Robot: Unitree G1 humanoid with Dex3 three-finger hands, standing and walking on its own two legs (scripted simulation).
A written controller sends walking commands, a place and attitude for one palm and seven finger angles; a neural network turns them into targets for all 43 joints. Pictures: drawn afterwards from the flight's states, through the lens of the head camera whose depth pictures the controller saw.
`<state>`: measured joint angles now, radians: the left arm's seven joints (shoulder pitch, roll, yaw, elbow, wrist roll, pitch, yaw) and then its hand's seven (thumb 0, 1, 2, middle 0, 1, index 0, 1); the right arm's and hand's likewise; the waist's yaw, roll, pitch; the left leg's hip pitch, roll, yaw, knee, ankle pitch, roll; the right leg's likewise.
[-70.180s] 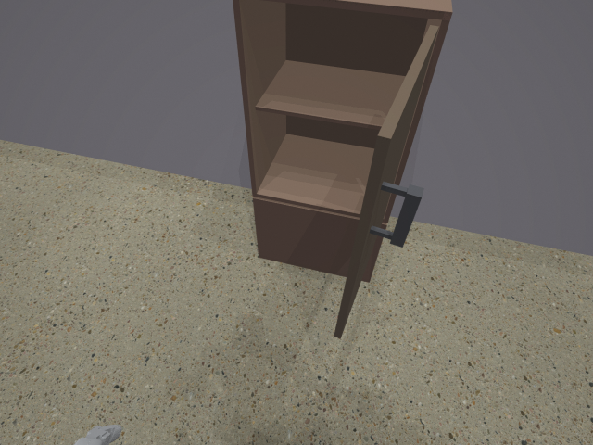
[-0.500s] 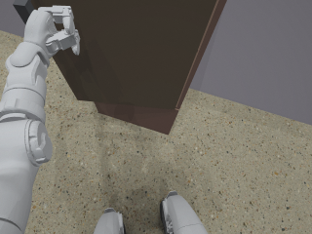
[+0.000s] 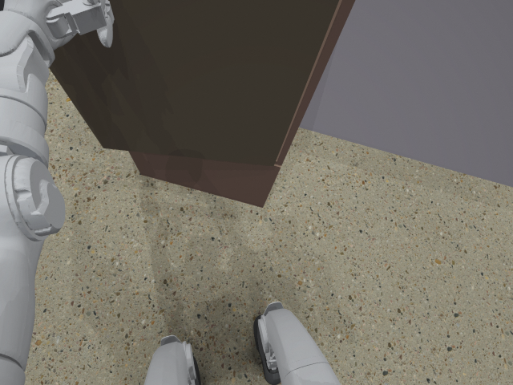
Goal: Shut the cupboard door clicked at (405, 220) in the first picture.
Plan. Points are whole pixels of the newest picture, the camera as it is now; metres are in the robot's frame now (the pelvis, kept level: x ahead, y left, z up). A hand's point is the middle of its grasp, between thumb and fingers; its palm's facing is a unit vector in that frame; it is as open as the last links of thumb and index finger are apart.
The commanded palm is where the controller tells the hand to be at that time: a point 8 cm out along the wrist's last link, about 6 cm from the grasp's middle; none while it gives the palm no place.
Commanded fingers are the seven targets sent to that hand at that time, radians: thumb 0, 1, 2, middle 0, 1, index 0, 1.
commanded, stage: push the door shut along its arc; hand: left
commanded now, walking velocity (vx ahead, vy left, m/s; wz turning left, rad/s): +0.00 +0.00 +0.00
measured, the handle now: out of the picture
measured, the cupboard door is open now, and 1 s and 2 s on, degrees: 11 2 2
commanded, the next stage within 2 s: pull the fist back off the door in 0.10 s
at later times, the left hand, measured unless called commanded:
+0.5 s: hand (129, 9) +0.63 +0.06 +0.11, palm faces +0.06 -0.99 -0.10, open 3.0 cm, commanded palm +0.59 +0.10 +0.13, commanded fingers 0.00 0.90 0.90 -1.30 -1.50 -1.30 -1.50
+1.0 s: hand (123, 60) +0.53 +0.07 +0.12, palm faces +0.01 -1.00 +0.01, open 3.1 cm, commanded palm +0.51 +0.12 +0.13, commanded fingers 0.00 0.90 0.90 -1.30 -1.50 -1.30 -1.50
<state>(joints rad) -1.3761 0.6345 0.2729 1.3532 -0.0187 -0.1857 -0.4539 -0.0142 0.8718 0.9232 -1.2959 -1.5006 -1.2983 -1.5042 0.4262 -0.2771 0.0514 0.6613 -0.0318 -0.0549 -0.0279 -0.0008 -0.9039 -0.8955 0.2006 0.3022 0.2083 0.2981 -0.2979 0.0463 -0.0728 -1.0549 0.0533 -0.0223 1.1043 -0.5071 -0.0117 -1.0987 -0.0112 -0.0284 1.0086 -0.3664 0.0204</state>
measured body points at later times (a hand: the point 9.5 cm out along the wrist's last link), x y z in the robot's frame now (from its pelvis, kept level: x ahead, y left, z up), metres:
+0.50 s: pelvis +0.01 +0.00 +0.00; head +0.19 +0.00 +0.41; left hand +0.62 +0.11 +0.12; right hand -0.06 -0.23 -0.11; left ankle -0.01 +0.12 -0.65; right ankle +0.05 -0.14 -0.65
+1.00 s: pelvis +0.03 +0.00 +0.03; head +0.14 +0.00 +0.47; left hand +0.52 +0.13 +0.12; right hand +0.04 -0.28 -0.08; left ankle +0.00 +0.12 -0.65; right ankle +0.05 -0.14 -0.65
